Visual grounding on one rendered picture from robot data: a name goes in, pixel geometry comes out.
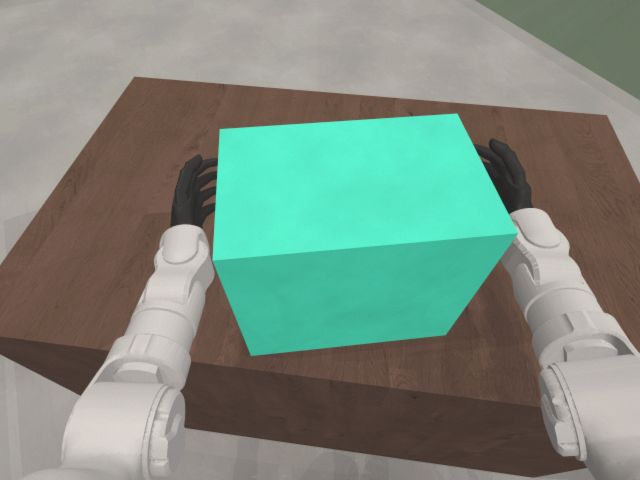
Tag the pedestal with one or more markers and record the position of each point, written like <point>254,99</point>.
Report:
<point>470,398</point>

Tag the robot right hand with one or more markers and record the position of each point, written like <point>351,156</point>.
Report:
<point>507,175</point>

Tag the robot right upper arm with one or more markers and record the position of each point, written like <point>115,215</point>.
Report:
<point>591,410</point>

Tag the left robot forearm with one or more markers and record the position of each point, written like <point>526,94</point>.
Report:
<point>155,347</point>

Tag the right robot forearm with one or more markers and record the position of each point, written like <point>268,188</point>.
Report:
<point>564,316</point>

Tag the robot left hand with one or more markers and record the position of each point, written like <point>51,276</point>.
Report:
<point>188,199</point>

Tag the robot left upper arm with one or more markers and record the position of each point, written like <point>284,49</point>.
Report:
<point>122,431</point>

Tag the carton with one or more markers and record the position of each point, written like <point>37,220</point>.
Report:
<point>353,232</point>

